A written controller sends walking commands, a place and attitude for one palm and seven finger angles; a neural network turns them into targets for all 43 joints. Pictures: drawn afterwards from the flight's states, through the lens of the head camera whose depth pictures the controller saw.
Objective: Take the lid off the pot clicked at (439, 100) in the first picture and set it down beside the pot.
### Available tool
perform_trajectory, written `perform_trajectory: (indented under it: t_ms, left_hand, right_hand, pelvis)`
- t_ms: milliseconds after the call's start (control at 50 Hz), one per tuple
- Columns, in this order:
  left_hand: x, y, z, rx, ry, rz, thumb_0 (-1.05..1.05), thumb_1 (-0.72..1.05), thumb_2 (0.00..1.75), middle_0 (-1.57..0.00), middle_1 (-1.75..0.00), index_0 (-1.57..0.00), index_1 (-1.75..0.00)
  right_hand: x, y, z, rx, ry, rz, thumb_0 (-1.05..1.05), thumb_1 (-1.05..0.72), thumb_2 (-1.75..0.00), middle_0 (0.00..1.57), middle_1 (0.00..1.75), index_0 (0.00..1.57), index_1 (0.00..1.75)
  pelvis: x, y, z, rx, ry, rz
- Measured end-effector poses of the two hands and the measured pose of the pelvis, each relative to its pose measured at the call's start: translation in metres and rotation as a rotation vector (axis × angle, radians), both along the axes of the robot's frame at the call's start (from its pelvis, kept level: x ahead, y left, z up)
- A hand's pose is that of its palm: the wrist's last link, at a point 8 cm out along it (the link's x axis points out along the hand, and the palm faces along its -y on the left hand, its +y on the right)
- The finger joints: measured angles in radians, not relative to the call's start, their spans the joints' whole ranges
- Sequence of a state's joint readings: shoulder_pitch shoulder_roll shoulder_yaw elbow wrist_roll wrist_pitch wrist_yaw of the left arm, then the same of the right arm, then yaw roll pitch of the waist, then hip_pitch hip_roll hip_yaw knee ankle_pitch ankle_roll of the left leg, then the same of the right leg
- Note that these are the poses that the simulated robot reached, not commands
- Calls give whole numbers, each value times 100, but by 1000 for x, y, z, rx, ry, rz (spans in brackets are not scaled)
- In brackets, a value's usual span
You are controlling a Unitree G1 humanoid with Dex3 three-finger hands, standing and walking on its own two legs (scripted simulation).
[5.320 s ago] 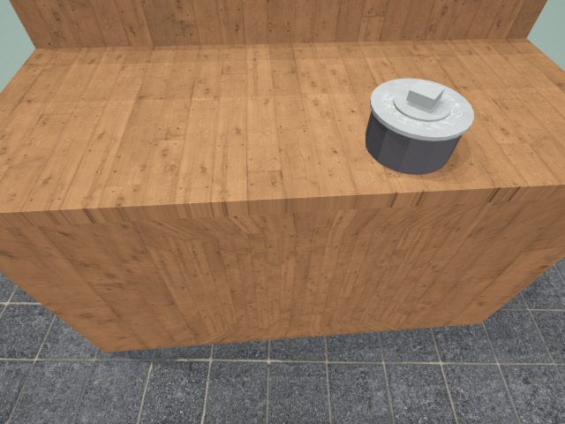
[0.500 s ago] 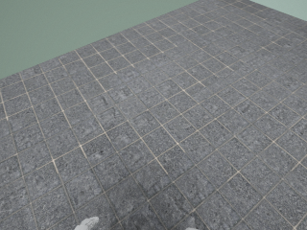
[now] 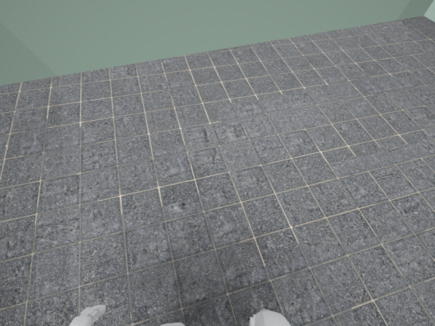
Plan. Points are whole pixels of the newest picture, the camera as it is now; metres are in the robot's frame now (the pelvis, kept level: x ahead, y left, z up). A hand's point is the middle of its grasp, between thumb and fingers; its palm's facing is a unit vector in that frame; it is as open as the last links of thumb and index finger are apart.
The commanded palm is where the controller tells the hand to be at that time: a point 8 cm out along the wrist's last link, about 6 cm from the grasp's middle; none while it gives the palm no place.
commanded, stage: turn to face it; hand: left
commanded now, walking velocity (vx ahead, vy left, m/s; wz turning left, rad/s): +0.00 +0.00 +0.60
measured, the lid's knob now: out of the picture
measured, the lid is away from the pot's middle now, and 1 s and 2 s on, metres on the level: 0.00 0.00 0.00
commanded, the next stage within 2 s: none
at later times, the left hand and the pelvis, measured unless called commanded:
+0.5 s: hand out of the picture -0.02 +0.16 -0.16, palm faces +0.35 -0.90 -0.25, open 7.4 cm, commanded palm none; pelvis +0.00 -0.04 +0.00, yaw +19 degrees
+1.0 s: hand out of the picture +0.02 +0.20 -0.14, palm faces +0.57 -0.76 -0.32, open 7.4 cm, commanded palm none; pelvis +0.03 -0.06 -0.01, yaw +37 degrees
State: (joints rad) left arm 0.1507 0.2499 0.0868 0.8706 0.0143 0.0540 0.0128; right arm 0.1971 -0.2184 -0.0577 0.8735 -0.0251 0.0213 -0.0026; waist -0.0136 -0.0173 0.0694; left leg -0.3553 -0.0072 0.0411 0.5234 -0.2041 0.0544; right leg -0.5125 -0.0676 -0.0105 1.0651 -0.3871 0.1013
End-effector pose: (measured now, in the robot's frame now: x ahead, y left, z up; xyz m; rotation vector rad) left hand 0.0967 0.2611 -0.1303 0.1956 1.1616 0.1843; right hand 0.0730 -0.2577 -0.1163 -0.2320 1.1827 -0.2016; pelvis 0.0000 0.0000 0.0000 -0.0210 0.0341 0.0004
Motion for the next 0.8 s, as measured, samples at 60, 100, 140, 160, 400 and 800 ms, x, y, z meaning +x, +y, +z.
perform_trajectory:
  t_ms: [60, 100, 140, 160, 400, 800]
  left_hand:
    - [-10, -4, 6, 20, 8, 33, 1, 91, 89, -20, -30, -20, -30]
    - [-16, -10, 9, 32, 8, 54, 1, 91, 89, -20, -30, -20, -30]
    - [-23, -18, 11, 46, -2, 77, 1, 91, 89, -20, -30, -20, -30]
    - [-28, -22, 11, 55, -11, 87, 1, 91, 89, -20, -30, -20, -30]
    - [-103, -64, 14, 23, 76, 264, 1, 91, 89, -21, -30, -20, -30]
    - [-139, -10, 6, 19, 8, 521, 1, 91, 89, -20, -30, -20, -30]
  right_hand:
    - [12, -6, -4, 19, 0, 31, 0, -90, -90, 20, 30, 20, 30]
    - [20, -12, -9, 31, 2, 52, 0, -90, -90, 20, 30, 20, 30]
    - [28, -20, -16, 46, 4, 73, 0, -90, -90, 20, 30, 20, 30]
    - [32, -24, -21, 54, 3, 83, 0, -90, -90, 20, 30, 20, 30]
    - [94, -21, -18, 75, 26, 276, 1, -91, -90, 20, 30, 19, 30]
    - [141, 55, -2, 17, 8, 562, 0, -90, -90, 20, 30, 20, 30]
  pelvis:
    - [1, -9, 1, 3, 3, 36]
    - [2, -18, 0, 5, 4, 64]
    - [2, -28, -3, 10, 4, 92]
    - [3, -33, -7, 19, 6, 106]
    - [5, -53, 3, 67, -10, 269]
    - [9, -28, 2, 14, -3, 524]
